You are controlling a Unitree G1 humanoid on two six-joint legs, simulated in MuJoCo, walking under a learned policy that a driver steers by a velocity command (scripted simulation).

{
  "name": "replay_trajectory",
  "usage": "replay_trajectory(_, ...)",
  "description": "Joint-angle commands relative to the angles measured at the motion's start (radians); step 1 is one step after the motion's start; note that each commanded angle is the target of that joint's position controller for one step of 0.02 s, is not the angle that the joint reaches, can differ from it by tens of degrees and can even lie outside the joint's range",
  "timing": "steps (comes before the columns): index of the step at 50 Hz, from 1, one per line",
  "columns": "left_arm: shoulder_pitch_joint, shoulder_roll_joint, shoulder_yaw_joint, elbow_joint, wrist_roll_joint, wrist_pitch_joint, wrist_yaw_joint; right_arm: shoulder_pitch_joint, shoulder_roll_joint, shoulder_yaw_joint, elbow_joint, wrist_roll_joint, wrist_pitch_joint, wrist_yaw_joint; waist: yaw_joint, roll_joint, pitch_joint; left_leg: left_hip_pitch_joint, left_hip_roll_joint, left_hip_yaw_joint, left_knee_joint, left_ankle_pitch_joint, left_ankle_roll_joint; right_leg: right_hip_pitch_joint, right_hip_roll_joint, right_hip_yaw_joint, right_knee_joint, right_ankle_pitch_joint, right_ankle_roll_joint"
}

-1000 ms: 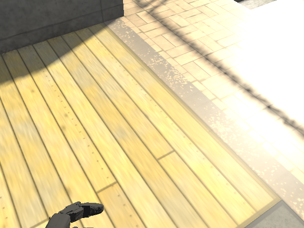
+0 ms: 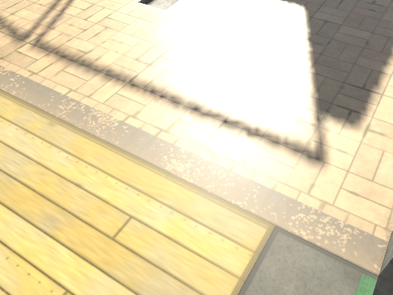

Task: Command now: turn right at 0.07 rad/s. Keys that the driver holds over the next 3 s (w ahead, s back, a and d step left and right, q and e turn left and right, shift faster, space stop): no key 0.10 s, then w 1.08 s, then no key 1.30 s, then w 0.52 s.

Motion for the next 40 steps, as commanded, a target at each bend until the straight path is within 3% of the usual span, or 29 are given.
replay_trajectory(1,-0.047,0.106,0.024,-0.063,-0.005,-0.025,0.015,-0.022,-0.075,-0.023,-0.053,0.007,-0.017,-0.007,0.006,-0.094,0.052,0.115,0.005,-0.014,-0.048,-0.073,0.025,-0.183,-0.089,0.119,-0.247,-0.201,-0.050)
replay_trajectory(5,-0.015,0.093,0.023,-0.038,-0.010,-0.029,0.020,-0.001,-0.067,-0.024,-0.017,0.004,-0.021,-0.009,0.016,-0.046,0.042,0.114,0.006,-0.019,-0.061,-0.072,0.024,-0.151,-0.069,0.093,-0.218,-0.158,-0.055)
replay_trajectory(6,0.011,0.098,0.027,-0.024,-0.011,-0.027,0.021,0.017,-0.067,-0.025,-0.003,0.005,-0.021,-0.009,0.020,-0.048,0.020,0.116,-0.011,-0.001,-0.047,-0.142,0.025,-0.139,-0.063,0.089,-0.222,-0.229,-0.061)
replay_trajectory(7,0.043,0.197,0.057,-0.046,-0.030,-0.077,-0.034,-0.013,-0.133,-0.036,-0.055,0.010,-0.075,0.060,0.031,0.015,0.171,-0.025,-0.003,0.014,-0.095,-0.393,0.031,-0.198,-0.137,0.196,-0.298,-0.496,-0.129)
replay_trajectory(8,0.118,0.262,0.090,-0.011,-0.018,-0.102,-0.039,-0.023,-0.135,-0.042,-0.045,-0.002,-0.090,0.077,0.066,-0.084,0.147,-0.115,-0.028,0.039,-0.015,-0.406,0.025,-0.098,-0.206,0.278,-0.345,-0.563,-0.194)
replay_trajectory(9,0.170,0.269,0.101,0.009,-0.002,-0.122,-0.021,-0.012,-0.125,-0.045,-0.040,-0.030,-0.092,0.072,0.093,-0.196,0.126,-0.199,-0.050,0.095,0.152,-0.290,0.000,0.011,-0.316,0.402,-0.398,-0.570,-0.264)
replay_trajectory(10,0.170,0.236,0.091,-0.004,0.018,-0.143,0.005,-0.040,-0.124,-0.047,-0.048,-0.057,-0.095,0.053,0.109,-0.221,0.121,-0.329,-0.005,0.000,0.332,-0.315,0.028,0.093,-0.418,0.506,-0.449,-0.481,-0.307)
replay_trajectory(11,0.119,0.174,0.073,-0.033,0.019,-0.163,0.033,-0.064,-0.122,-0.049,-0.062,-0.055,-0.103,0.036,0.094,-0.181,0.070,-0.367,0.004,-0.059,0.463,-0.321,0.049,0.135,-0.430,0.516,-0.464,-0.398,-0.298)
replay_trajectory(12,0.032,0.144,0.058,-0.054,0.011,-0.175,0.048,-0.041,-0.105,-0.045,-0.069,-0.050,-0.108,0.029,0.043,-0.159,0.030,-0.307,0.013,-0.057,0.471,-0.290,0.058,0.113,-0.386,0.424,-0.464,-0.340,-0.253)
replay_trajectory(13,-0.069,0.143,0.055,-0.077,-0.002,-0.176,0.049,0.032,-0.085,-0.038,-0.056,-0.050,-0.108,0.030,-0.014,-0.149,0.026,-0.125,0.007,-0.008,0.355,-0.261,0.066,0.005,-0.306,0.288,-0.462,-0.286,-0.197)
replay_trajectory(14,-0.094,0.168,0.062,-0.074,-0.011,-0.167,0.050,0.079,-0.077,-0.038,-0.031,-0.046,-0.106,0.042,-0.027,-0.173,0.029,0.019,-0.018,0.046,0.279,-0.242,0.059,-0.054,-0.233,0.184,-0.448,-0.221,-0.159)
replay_trajectory(15,-0.085,0.186,0.066,-0.067,-0.013,-0.149,0.049,0.099,-0.084,-0.044,-0.012,-0.036,-0.108,0.054,-0.030,-0.168,0.037,0.082,-0.030,0.079,0.186,-0.208,0.054,-0.047,-0.201,0.134,-0.416,-0.207,-0.138)
replay_trajectory(17,-0.057,0.207,0.065,-0.050,0.009,-0.103,0.024,0.204,-0.091,-0.043,0.048,-0.004,-0.134,0.078,-0.035,-0.086,0.059,0.224,-0.046,0.112,-0.130,-0.031,0.066,-0.034,-0.193,0.110,-0.276,-0.273,-0.168)
replay_trajectory(18,0.051,0.180,0.059,0.001,0.036,-0.085,0.008,0.240,-0.085,-0.043,0.066,-0.015,-0.153,0.079,-0.027,-0.023,0.032,0.359,-0.016,0.051,-0.155,-0.003,0.069,-0.071,-0.160,0.104,-0.127,-0.219,-0.177)
replay_trajectory(19,0.028,0.138,0.055,-0.032,-0.064,-0.075,-0.012,0.254,-0.187,-0.062,0.016,0.065,-0.127,0.062,-0.028,-0.009,-0.096,0.444,0.156,-0.201,-0.131,0.198,0.117,-0.182,-0.052,-0.009,0.241,-0.020,-0.088)
replay_trajectory(20,0.056,0.081,0.039,-0.065,-0.075,-0.090,-0.023,0.296,-0.315,-0.076,-0.002,0.067,-0.110,0.062,0.002,0.202,-0.111,0.586,0.307,-0.482,-0.151,0.422,0.265,-0.464,0.040,-0.015,0.501,-0.234,-0.024)
replay_trajectory(21,0.078,0.105,0.041,-0.064,-0.095,-0.099,-0.026,0.317,-0.308,-0.080,0.012,0.050,-0.106,0.069,-0.005,0.200,-0.127,0.531,0.390,-0.666,-0.249,0.091,0.387,-0.569,-0.005,0.055,0.667,-0.260,-0.016)
replay_trajectory(22,0.008,0.165,0.056,-0.059,-0.098,-0.096,-0.031,0.261,-0.228,-0.059,-0.004,0.041,-0.100,0.069,-0.011,0.075,-0.034,0.475,0.353,-0.584,-0.260,-0.119,0.353,-0.631,-0.068,0.066,0.735,-0.182,-0.025)
replay_trajectory(23,-0.050,0.164,0.058,-0.060,-0.085,-0.093,-0.036,0.216,-0.188,-0.044,-0.008,0.035,-0.091,0.066,-0.013,0.042,0.025,0.388,0.302,-0.472,-0.288,-0.207,0.309,-0.641,-0.098,0.041,0.713,-0.097,-0.036)
replay_trajectory(25,-0.086,0.167,0.064,-0.059,-0.058,-0.097,-0.035,0.181,-0.142,-0.020,-0.008,0.031,-0.090,0.050,-0.002,0.072,0.086,0.308,0.235,-0.345,-0.342,-0.119,0.269,-0.608,-0.126,0.020,0.614,0.036,-0.032)
replay_trajectory(27,-0.106,0.151,0.059,-0.066,-0.045,-0.103,-0.038,0.210,-0.129,-0.012,0.009,0.027,-0.094,0.032,-0.007,0.077,0.074,0.312,0.199,-0.259,-0.371,0.008,0.258,-0.574,-0.119,-0.005,0.528,0.122,-0.024)
replay_trajectory(30,-0.186,0.117,0.045,-0.087,-0.043,-0.107,-0.035,0.214,-0.153,-0.013,0.025,0.030,-0.094,0.013,-0.017,0.046,0.074,0.329,0.160,-0.138,-0.374,0.180,0.228,-0.517,-0.091,-0.034,0.278,0.238,-0.020)
replay_trajectory(31,-0.213,0.112,0.042,-0.097,-0.043,-0.111,-0.036,0.218,-0.182,-0.023,0.027,0.030,-0.093,0.012,-0.028,0.046,0.073,0.330,0.162,-0.120,-0.381,0.191,0.221,-0.487,-0.083,-0.045,0.207,0.273,-0.019)
replay_trajectory(34,-0.284,0.113,0.041,-0.122,-0.056,-0.115,-0.049,0.254,-0.190,-0.025,0.058,0.035,-0.091,0.012,-0.050,0.061,0.101,0.318,0.181,-0.100,-0.396,0.187,0.231,-0.422,-0.060,-0.070,0.083,0.332,-0.023)
replay_trajectory(37,-0.312,0.135,0.050,-0.141,-0.057,-0.121,-0.057,0.241,-0.201,-0.030,0.079,0.046,-0.088,0.011,-0.039,0.056,0.124,0.380,0.212,-0.098,-0.370,0.277,0.215,-0.410,-0.057,-0.059,0.006,0.336,-0.045)
replay_trajectory(40,-0.204,0.174,0.075,-0.125,-0.049,-0.122,-0.053,0.208,-0.246,-0.043,0.084,0.043,-0.074,0.013,0.034,0.094,0.009,0.453,0.199,-0.063,-0.186,0.696,0.196,-0.218,0.012,-0.107,-0.045,0.243,-0.095)
Next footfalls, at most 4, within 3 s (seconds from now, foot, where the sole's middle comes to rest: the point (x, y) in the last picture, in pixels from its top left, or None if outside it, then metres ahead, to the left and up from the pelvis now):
0.84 right None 0.42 -0.05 -0.77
1.34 left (152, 250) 0.71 0.18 -0.77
1.70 right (219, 261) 0.66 -0.06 -0.77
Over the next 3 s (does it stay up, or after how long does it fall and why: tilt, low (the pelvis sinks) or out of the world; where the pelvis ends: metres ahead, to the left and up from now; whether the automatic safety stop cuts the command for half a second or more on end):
stays up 0.77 0.06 0.01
